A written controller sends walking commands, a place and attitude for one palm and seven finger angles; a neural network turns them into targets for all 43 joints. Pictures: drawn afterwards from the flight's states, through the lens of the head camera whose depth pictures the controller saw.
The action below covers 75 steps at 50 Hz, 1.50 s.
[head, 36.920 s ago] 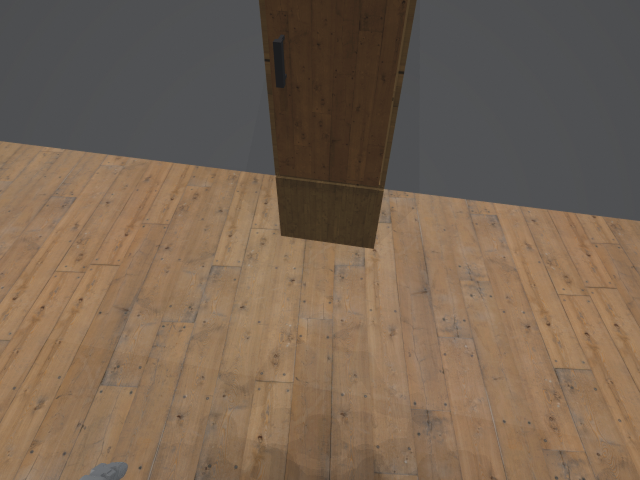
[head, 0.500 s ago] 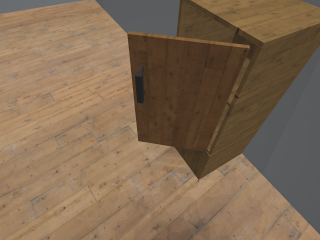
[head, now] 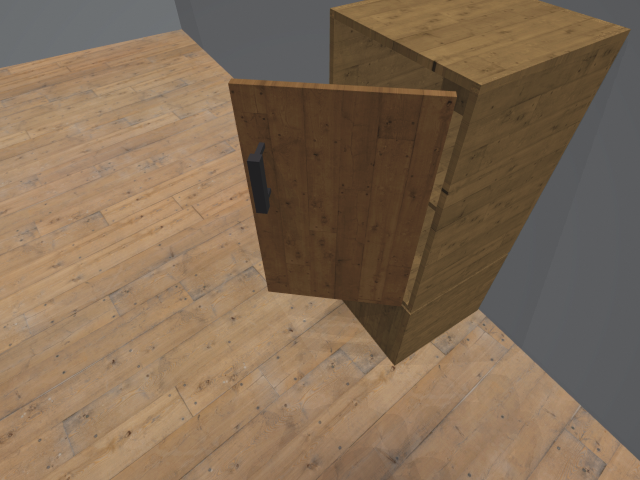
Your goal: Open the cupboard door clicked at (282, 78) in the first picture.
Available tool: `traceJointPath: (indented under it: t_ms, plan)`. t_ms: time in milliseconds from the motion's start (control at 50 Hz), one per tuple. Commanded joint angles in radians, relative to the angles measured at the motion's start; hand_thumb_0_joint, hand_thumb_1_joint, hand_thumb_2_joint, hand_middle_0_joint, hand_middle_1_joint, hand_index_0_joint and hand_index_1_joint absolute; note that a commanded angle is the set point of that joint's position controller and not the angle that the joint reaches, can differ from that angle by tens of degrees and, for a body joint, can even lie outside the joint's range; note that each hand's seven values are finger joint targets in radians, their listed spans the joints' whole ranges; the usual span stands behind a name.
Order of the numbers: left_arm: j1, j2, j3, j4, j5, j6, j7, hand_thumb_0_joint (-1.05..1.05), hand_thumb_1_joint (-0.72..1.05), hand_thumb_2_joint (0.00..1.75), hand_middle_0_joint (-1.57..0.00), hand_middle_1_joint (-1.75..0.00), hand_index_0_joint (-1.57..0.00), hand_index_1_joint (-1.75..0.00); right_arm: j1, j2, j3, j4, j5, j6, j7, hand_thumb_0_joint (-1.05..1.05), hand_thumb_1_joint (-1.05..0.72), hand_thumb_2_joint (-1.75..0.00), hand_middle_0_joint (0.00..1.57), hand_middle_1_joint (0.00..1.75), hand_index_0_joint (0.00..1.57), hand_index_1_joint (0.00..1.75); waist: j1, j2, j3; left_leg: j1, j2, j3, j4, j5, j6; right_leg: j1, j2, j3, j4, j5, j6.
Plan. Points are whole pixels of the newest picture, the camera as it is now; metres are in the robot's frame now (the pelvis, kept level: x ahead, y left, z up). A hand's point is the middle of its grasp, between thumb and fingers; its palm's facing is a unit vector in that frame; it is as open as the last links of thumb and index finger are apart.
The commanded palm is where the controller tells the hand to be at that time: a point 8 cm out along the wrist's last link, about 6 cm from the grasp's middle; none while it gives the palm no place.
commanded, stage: look again from close up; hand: left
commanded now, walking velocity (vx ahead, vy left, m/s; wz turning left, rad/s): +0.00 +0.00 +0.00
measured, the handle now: (261, 178) +0.62 +0.14 +0.01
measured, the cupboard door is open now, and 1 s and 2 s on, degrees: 50 50 50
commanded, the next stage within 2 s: come to a stop and stand still in 0.54 s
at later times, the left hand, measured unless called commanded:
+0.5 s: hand out of the picture +0.02 +0.17 -0.17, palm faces +0.01 -0.98 -0.19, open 7.4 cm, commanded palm none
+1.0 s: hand out of the picture +0.05 +0.21 -0.18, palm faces +0.00 -0.97 -0.23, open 7.4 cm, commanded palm none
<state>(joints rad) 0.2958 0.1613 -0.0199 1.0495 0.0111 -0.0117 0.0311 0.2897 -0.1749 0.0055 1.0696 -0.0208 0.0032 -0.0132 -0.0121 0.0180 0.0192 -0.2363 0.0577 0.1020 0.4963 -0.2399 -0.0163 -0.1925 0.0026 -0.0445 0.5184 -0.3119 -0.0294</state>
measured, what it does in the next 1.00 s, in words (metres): stands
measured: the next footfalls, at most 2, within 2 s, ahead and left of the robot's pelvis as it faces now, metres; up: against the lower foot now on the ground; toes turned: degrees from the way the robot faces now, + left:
none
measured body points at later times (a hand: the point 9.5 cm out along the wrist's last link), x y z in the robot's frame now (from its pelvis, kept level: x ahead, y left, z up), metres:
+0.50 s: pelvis +0.02 +0.00 +0.00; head +0.03 +0.00 +0.45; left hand +0.02 +0.22 -0.16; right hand +0.03 -0.22 -0.16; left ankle +0.01 +0.13 -0.74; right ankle -0.02 -0.10 -0.74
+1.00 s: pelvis +0.03 +0.03 -0.01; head +0.05 +0.02 +0.44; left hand +0.05 +0.26 -0.16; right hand +0.05 -0.20 -0.17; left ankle +0.02 +0.13 -0.74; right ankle -0.02 -0.10 -0.74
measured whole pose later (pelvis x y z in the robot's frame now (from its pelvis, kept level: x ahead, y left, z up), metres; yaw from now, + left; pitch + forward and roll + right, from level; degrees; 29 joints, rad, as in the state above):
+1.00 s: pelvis +0.03 +0.03 -0.01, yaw -1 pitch +0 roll +0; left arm 0.28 0.16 -0.01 1.06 0.01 -0.01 0.05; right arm 0.27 -0.17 0.00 1.06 -0.02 0.00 -0.03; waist -0.01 0.02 0.03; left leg -0.24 0.03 0.10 0.59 -0.35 0.02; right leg -0.17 -0.02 -0.02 0.56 -0.38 0.01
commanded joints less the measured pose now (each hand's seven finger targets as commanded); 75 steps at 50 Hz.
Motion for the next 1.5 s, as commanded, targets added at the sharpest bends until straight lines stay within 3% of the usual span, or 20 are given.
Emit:
traceJointPath:
  t_ms: [0,100,460,600,660,680,700,720,740,760,780,800,840,900,980,1120,1160,1340,1480]
  plan:
    - [0.046,0.129,0.033,-0.03,0.0,-0.02,0.003,0.0,0.9,0.9,-0.2,-0.3,-0.2,-0.3,0.023,-0.082,-0.012,-0.028,0.004,-0.03,-0.005,0.0,-0.9,-0.9,0.2,0.3,0.2,0.3,0.013,-0.036,0.044,0.0,0.047,-0.077,-0.085,0.04,0.041,-0.067,-0.096,0.125,-0.153,0.059,-0.021]
    - [0.051,0.122,0.034,-0.012,0.0,-0.019,0.004,0.0,0.9,0.9,-0.2,-0.3,-0.2,-0.3,0.033,-0.081,-0.012,-0.002,0.007,-0.035,-0.011,0.0,-0.9,-0.9,0.2,0.3,0.2,0.3,0.017,-0.015,0.016,0.021,0.061,-0.076,-0.084,0.094,0.042,-0.033,-0.095,0.11,-0.122,0.169,-0.019]
    - [0.065,0.107,0.035,0.021,0.006,-0.02,0.006,0.0,0.9,0.9,-0.2,-0.3,-0.2,-0.3,0.015,-0.071,-0.018,0.021,0.01,-0.034,-0.018,0.0,-0.9,-0.9,0.2,0.3,0.2,0.3,0.014,-0.038,0.016,0.073,0.068,-0.07,-0.081,0.163,0.043,-0.025,-0.1,0.105,-0.12,0.285,-0.013]
    - [0.07,0.104,0.033,0.028,0.005,-0.018,0.004,0.0,0.9,0.9,-0.2,-0.3,-0.2,-0.3,0.001,-0.079,-0.017,0.022,0.009,-0.035,-0.02,0.0,-0.9,-0.9,0.2,0.3,0.2,0.3,0.017,-0.011,0.02,0.085,0.07,-0.072,-0.091,0.175,0.045,-0.029,-0.102,0.104,-0.126,0.28,-0.011]
    - [0.076,0.103,0.04,0.03,0.011,-0.01,-0.003,0.0,0.9,0.9,-0.2,-0.3,-0.2,-0.3,0.011,-0.085,-0.022,0.022,0.005,-0.029,-0.014,0.0,-0.9,-0.9,0.2,0.3,0.2,0.3,0.018,-0.033,0.046,0.059,0.067,-0.063,-0.079,0.007,0.054,-0.05,-0.086,0.111,-0.118,0.077,-0.026]
    - [0.151,0.109,0.035,0.063,0.016,-0.03,0.039,0.0,0.9,0.9,-0.2,-0.3,-0.2,-0.3,-0.113,-0.12,-0.027,-0.051,0.011,-0.027,-0.01,0.0,-0.9,-0.9,0.2,0.3,0.2,0.3,0.061,-0.045,0.132,-0.074,0.061,-0.041,0.148,0.077,0.009,-0.092,-0.165,0.215,-0.189,0.547,0.034]
    - [0.102,0.146,0.034,0.013,0.01,-0.047,0.034,0.0,0.9,0.9,-0.2,-0.3,-0.2,-0.3,-0.063,-0.024,-0.016,-0.081,0.013,-0.015,0.0,0.0,-0.9,-0.9,0.2,0.3,0.2,0.3,-0.006,-0.093,0.074,-0.076,0.017,-0.045,0.16,-0.131,0.015,-0.055,-0.217,0.247,-0.202,0.518,-0.014]
    - [0.047,0.136,0.032,-0.003,0.01,-0.053,0.03,0.0,0.9,0.9,-0.2,-0.3,-0.2,-0.3,-0.009,-0.027,-0.017,-0.07,0.012,-0.014,0.001,0.0,-0.9,-0.9,0.2,0.3,0.2,0.3,-0.032,-0.109,0.03,-0.05,0.018,-0.057,0.143,-0.135,0.018,-0.042,-0.198,0.21,-0.176,0.463,-0.059]
    - [0.02,0.132,0.032,-0.023,0.005,-0.055,0.029,0.0,0.9,0.9,-0.2,-0.3,-0.2,-0.3,0.03,-0.034,-0.018,-0.064,0.012,-0.018,0.003,0.0,-0.9,-0.9,0.2,0.3,0.2,0.3,-0.048,-0.095,-0.007,-0.013,0.018,-0.057,0.086,-0.055,0.019,-0.028,-0.17,0.174,-0.143,0.43,-0.072]
    - [0.022,0.126,0.038,-0.024,0.006,-0.055,0.028,0.0,0.9,0.9,-0.2,-0.3,-0.2,-0.3,0.068,-0.043,-0.018,-0.051,0.007,-0.028,0.004,0.0,-0.9,-0.9,0.2,0.3,0.2,0.3,-0.042,-0.003,-0.06,0.037,0.033,-0.073,0.019,0.084,0.031,0.016,-0.132,0.116,-0.062,0.479,-0.06]
    - [0.045,0.114,0.036,-0.026,0.002,-0.047,0.026,0.0,0.9,0.9,-0.2,-0.3,-0.2,-0.3,0.06,-0.071,-0.019,-0.051,0.005,-0.037,0.0,0.0,-0.9,-0.9,0.2,0.3,0.2,0.3,-0.02,0.075,-0.068,0.048,0.058,-0.097,0.028,0.249,0.044,0.017,-0.101,0.092,-0.015,0.416,-0.041]
    - [0.065,0.107,0.035,-0.018,0.001,-0.038,0.025,0.0,0.9,0.9,-0.2,-0.3,-0.2,-0.3,0.053,-0.083,-0.02,-0.053,0.004,-0.039,-0.006,0.0,-0.9,-0.9,0.2,0.3,0.2,0.3,-0.007,0.109,-0.08,0.073,0.083,-0.11,0.029,0.359,0.057,0.011,-0.081,0.074,0.004,0.323,-0.033]
    - [0.069,0.096,0.033,-0.015,0.002,-0.023,0.021,0.0,0.9,0.9,-0.2,-0.3,-0.2,-0.3,0.038,-0.099,-0.021,-0.063,0.005,-0.034,-0.014,0.0,-0.9,-0.9,0.2,0.3,0.2,0.3,0.004,0.057,-0.032,0.045,0.095,-0.123,0.01,0.324,0.072,-0.012,-0.057,0.056,-0.009,0.177,-0.023]
    - [0.056,0.095,0.032,-0.017,0.004,-0.015,0.017,0.0,0.9,0.9,-0.2,-0.3,-0.2,-0.3,0.023,-0.098,-0.018,-0.067,0.004,-0.031,-0.016,0.0,-0.9,-0.9,0.2,0.3,0.2,0.3,0.008,-0.032,0.028,0.004,0.073,-0.116,-0.009,0.228,0.068,-0.026,-0.07,0.072,-0.027,0.191,-0.019]
    - [0.041,0.109,0.035,-0.026,0.003,-0.009,0.014,0.0,0.9,0.9,-0.2,-0.3,-0.2,-0.3,0.016,-0.091,-0.016,-0.054,0.004,-0.03,-0.014,0.0,-0.9,-0.9,0.2,0.3,0.2,0.3,0.013,-0.022,0.045,0.002,0.059,-0.116,-0.047,0.164,0.068,-0.029,-0.076,0.077,-0.037,0.165,-0.012]
    - [0.029,0.118,0.038,-0.022,0.003,-0.002,0.011,0.0,0.9,0.9,-0.2,-0.3,-0.2,-0.3,0.021,-0.101,-0.015,-0.032,0.004,-0.035,-0.018,0.0,-0.9,-0.9,0.2,0.3,0.2,0.3,0.017,-0.001,0.017,0.042,0.065,-0.114,-0.069,0.212,0.074,-0.018,-0.079,0.07,-0.034,0.173,-0.004]
    - [0.03,0.119,0.038,-0.02,0.004,-0.004,0.011,0.0,0.9,0.9,-0.2,-0.3,-0.2,-0.3,0.02,-0.095,-0.016,-0.026,0.004,-0.035,-0.019,0.0,-0.9,-0.9,0.2,0.3,0.2,0.3,0.017,-0.027,0.017,0.047,0.062,-0.109,-0.062,0.22,0.072,-0.013,-0.083,0.073,-0.04,0.202,-0.004]
    - [0.034,0.119,0.038,-0.002,0.004,-0.005,0.011,0.0,0.9,0.9,-0.2,-0.3,-0.2,-0.3,0.014,-0.095,-0.018,-0.005,0.007,-0.036,-0.022,0.0,-0.9,-0.9,0.2,0.3,0.2,0.3,0.015,-0.02,-0.012,0.096,0.062,-0.091,-0.054,0.273,0.066,-0.008,-0.093,0.089,-0.045,0.287,-0.005]
    - [0.037,0.116,0.037,0.011,0.006,-0.006,0.011,0.0,0.9,0.9,-0.2,-0.3,-0.2,-0.3,0.005,-0.088,-0.018,0.006,0.008,-0.034,-0.022,0.0,-0.9,-0.9,0.2,0.3,0.2,0.3,0.014,-0.022,0.011,0.085,0.057,-0.085,-0.064,0.226,0.061,-0.013,-0.097,0.101,-0.066,0.285,-0.007]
